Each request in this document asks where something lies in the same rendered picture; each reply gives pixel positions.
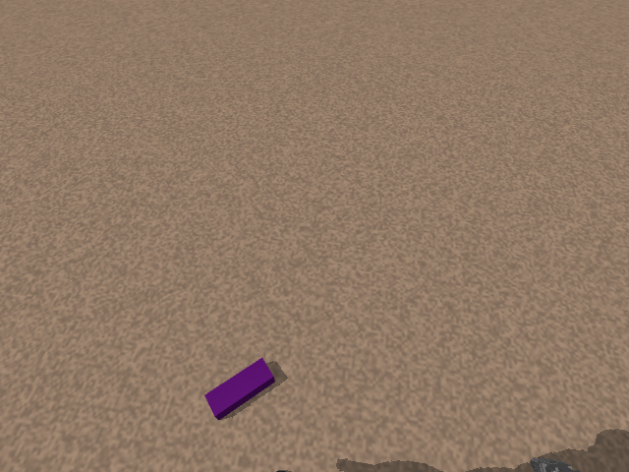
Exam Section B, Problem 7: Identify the carton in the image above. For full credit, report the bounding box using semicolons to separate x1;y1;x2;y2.
205;358;275;421

